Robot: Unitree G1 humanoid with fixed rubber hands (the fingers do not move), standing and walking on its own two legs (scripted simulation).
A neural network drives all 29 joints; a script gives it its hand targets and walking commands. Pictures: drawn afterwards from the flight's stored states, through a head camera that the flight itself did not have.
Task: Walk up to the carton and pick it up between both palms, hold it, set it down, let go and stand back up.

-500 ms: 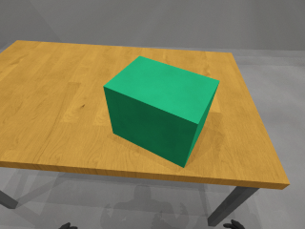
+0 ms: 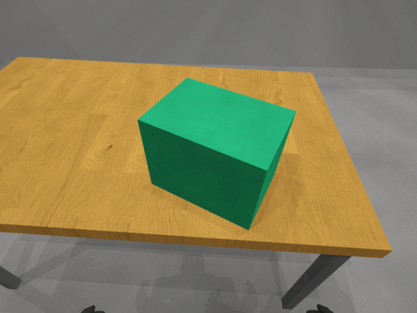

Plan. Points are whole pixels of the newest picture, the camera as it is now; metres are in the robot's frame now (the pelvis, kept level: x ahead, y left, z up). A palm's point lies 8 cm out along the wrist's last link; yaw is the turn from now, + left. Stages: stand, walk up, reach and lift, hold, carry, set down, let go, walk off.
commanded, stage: stand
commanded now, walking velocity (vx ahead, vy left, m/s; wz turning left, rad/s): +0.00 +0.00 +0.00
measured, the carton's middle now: (216, 151) +0.49 -0.03 +0.04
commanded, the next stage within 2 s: walk up in 0.78 s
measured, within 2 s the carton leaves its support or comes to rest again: neither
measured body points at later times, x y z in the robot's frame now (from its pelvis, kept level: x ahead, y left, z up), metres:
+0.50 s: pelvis +0.00 +0.00 +0.00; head +0.01 +0.00 +0.45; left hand +0.11 +0.25 -0.11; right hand +0.11 -0.25 -0.11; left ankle +0.02 +0.12 -0.73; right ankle +0.02 -0.13 -0.73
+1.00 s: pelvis +0.00 +0.00 +0.00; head +0.02 +0.01 +0.45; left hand +0.12 +0.25 -0.11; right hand +0.10 -0.25 -0.11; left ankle +0.02 +0.12 -0.73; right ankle +0.02 -0.13 -0.73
